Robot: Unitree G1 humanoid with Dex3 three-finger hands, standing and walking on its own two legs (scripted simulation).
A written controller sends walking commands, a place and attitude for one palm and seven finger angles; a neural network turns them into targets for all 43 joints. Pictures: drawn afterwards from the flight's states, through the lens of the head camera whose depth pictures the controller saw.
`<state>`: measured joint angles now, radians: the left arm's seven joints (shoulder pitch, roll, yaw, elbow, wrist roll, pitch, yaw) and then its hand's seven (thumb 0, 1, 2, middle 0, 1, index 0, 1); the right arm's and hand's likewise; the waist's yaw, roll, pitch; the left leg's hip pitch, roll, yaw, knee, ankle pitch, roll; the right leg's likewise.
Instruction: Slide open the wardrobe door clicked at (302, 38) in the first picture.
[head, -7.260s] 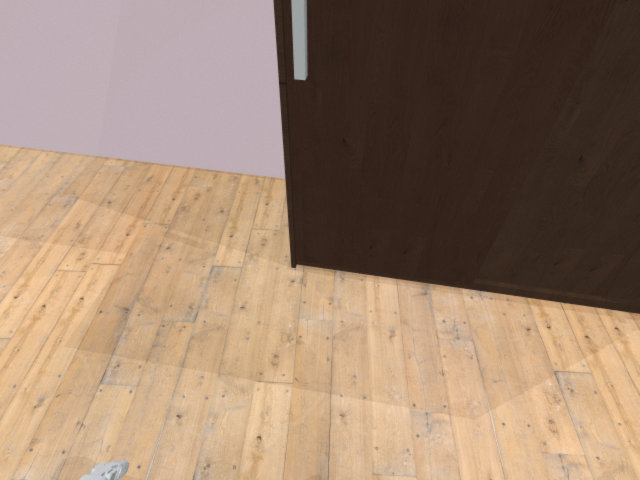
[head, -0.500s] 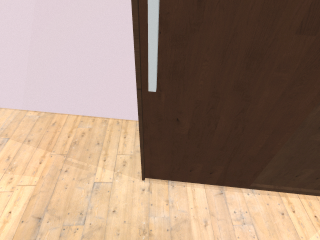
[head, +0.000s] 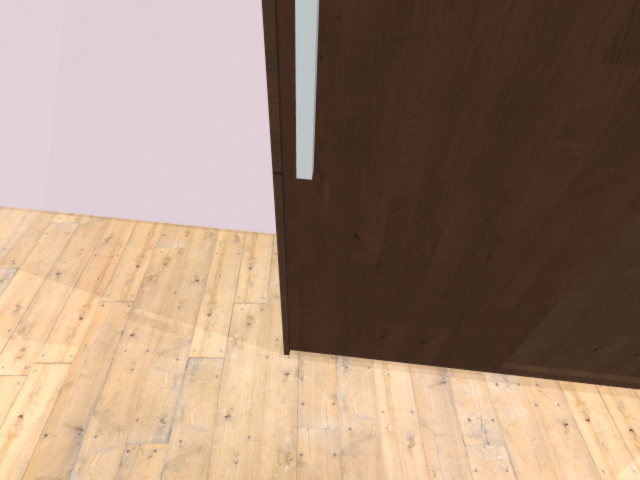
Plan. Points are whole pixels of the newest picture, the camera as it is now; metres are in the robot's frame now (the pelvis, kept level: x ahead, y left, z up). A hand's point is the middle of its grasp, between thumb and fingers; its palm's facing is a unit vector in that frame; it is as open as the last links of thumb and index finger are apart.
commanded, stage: look again from close up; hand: left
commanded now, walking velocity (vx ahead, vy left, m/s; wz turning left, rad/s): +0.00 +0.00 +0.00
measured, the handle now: (308, 80) +0.62 +0.07 +0.21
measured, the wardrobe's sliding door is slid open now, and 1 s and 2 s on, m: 0.00 0.00 0.00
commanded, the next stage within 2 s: shuffle to correct the standing spot in 1.86 s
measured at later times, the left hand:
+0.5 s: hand out of the picture +0.00 +0.14 -0.18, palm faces +0.06 -0.99 -0.14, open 7.4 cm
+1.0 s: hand out of the picture +0.00 +0.14 -0.17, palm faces +0.07 -0.99 -0.14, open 7.4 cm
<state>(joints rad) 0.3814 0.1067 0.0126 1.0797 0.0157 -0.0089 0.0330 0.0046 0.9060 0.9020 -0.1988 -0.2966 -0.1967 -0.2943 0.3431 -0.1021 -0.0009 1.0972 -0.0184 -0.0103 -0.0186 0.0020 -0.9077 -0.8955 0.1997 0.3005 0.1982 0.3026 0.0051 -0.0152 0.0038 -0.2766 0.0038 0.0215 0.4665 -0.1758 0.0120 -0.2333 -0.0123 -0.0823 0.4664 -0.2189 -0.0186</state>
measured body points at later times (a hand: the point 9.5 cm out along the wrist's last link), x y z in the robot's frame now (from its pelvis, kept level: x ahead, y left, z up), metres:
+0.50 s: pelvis +0.02 +0.00 +0.00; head +0.02 +0.00 +0.45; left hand +0.00 +0.20 -0.16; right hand +0.01 -0.21 -0.16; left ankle +0.05 +0.11 -0.74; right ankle +0.02 -0.11 -0.74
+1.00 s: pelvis +0.03 -0.01 +0.00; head +0.03 +0.00 +0.45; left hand +0.00 +0.19 -0.16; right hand +0.01 -0.22 -0.16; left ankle +0.05 +0.11 -0.74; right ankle +0.02 -0.11 -0.74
